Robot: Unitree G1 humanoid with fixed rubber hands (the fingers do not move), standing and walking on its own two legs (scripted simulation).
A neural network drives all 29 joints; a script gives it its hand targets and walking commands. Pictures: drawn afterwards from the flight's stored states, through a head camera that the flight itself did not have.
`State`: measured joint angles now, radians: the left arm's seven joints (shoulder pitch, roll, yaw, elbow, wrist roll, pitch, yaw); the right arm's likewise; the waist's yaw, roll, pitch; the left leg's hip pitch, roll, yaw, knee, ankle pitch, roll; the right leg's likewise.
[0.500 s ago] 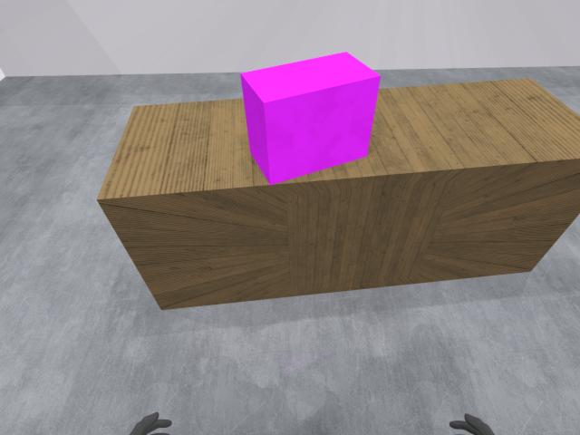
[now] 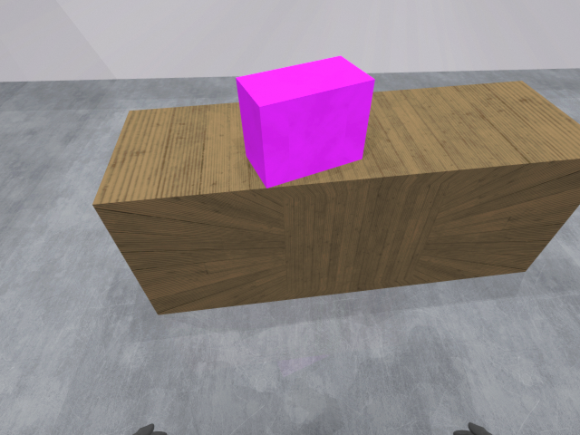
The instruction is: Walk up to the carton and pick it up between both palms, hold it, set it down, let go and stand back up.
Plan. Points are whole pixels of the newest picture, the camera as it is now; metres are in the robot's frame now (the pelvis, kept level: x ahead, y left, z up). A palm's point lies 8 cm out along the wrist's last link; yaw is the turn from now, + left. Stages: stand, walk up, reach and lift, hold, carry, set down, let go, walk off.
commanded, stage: stand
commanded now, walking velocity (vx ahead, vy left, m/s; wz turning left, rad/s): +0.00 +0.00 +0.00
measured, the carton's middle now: (304, 121) +0.93 +0.00 -0.04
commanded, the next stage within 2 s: none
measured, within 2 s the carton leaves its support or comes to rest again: neither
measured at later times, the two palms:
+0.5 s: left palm out of the picture +0.11 +0.25 -0.09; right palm out of the picture +0.11 -0.25 -0.09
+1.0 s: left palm out of the picture +0.11 +0.25 -0.09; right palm out of the picture +0.10 -0.26 -0.10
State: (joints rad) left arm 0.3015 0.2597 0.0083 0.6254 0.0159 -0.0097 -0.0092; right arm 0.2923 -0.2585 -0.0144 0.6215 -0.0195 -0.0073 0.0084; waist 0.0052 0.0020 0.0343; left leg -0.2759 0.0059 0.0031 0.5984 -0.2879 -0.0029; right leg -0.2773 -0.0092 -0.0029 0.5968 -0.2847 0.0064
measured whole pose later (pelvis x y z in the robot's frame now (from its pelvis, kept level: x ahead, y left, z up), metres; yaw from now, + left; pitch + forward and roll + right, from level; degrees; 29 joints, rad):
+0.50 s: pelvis +0.00 +0.00 +0.00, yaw +0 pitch -2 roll +0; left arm 0.30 0.26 0.00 0.64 0.01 0.00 -0.01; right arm 0.30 -0.26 -0.01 0.63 -0.02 0.00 0.00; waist 0.00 0.00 0.03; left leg -0.26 0.01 0.01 0.59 -0.29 0.00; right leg -0.27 -0.01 0.00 0.59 -0.29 0.01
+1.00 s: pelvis +0.01 +0.00 +0.00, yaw -1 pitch -2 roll +0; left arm 0.30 0.26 0.00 0.65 0.01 0.00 0.00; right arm 0.30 -0.27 -0.01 0.66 -0.01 0.00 0.01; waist 0.00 0.01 0.04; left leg -0.25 0.01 0.02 0.57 -0.29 0.00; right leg -0.27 -0.01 0.01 0.58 -0.28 0.01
